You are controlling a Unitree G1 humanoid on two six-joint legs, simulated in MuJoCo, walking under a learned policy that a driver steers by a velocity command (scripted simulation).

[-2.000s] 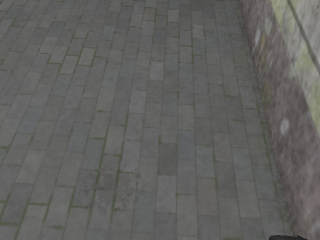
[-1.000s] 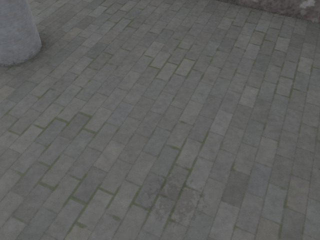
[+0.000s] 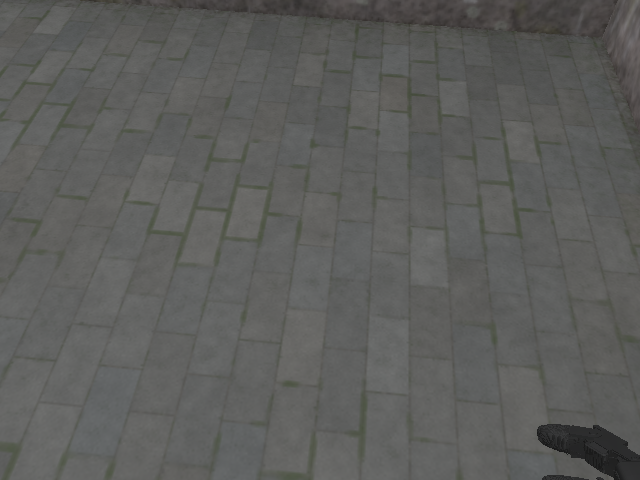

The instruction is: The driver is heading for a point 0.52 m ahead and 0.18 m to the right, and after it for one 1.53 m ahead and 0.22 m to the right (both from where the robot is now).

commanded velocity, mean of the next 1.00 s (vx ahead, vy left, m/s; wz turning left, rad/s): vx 0.50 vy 0.00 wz -0.43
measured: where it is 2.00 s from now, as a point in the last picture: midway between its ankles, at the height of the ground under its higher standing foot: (441, 288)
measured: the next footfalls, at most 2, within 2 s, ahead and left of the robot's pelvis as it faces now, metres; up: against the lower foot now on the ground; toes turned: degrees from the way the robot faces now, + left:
right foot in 0.46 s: +0.34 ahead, -0.19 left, +0.00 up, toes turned -18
left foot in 0.96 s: +0.70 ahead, -0.12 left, +0.00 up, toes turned -25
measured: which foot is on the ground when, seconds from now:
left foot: down 0.00-0.46, up 0.48-0.94, down 0.96-1.00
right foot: up 0.00-0.44, down 0.46-0.96, up 0.98-1.00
